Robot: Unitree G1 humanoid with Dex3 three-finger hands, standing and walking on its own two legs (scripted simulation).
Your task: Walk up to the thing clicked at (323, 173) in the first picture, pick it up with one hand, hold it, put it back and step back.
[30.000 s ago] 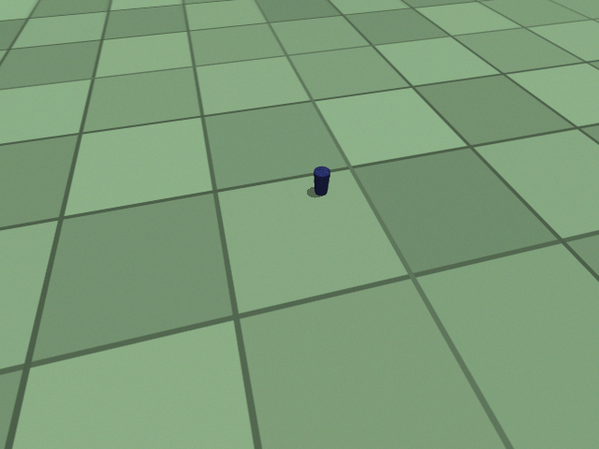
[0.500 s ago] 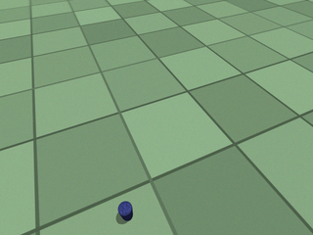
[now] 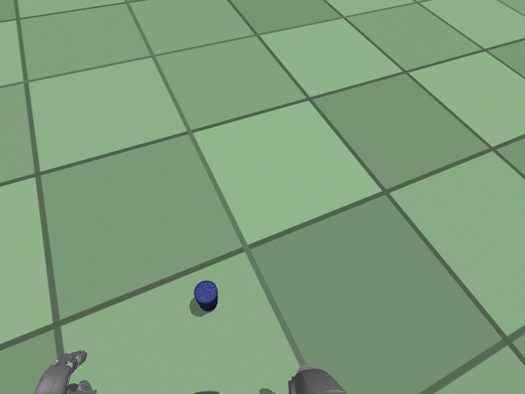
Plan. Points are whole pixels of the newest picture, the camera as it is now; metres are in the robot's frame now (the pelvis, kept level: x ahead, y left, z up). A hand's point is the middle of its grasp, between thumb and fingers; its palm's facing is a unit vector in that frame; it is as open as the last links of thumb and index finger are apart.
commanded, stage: step back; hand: left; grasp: from the side
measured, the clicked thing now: (207, 297) +0.47 +0.16 -0.69
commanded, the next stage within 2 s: none
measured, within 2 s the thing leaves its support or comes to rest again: neither
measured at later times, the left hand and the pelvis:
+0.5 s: hand out of the picture +0.02 +0.24 -0.13, palm faces -0.08 -0.91 -0.40, open 7.3 cm; pelvis -0.10 -0.01 +0.01, yaw -4 degrees
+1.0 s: hand out of the picture -0.14 +0.26 -0.15, palm faces -0.11 -0.91 -0.40, open 7.3 cm; pelvis -0.25 -0.01 +0.00, yaw -7 degrees
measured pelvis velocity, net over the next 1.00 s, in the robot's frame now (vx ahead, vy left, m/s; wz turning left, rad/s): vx -0.25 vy -0.01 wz -0.11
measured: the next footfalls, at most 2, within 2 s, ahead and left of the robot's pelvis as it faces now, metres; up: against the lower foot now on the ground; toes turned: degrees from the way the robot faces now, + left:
right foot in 0.32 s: -0.05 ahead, -0.13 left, +0.00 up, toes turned -2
left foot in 0.64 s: -0.11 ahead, +0.11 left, +0.00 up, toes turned -4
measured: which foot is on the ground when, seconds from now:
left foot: down 0.00-0.34, up 0.36-0.62, down 0.64-1.00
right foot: up 0.00-0.30, down 0.32-0.66, up 0.68-1.00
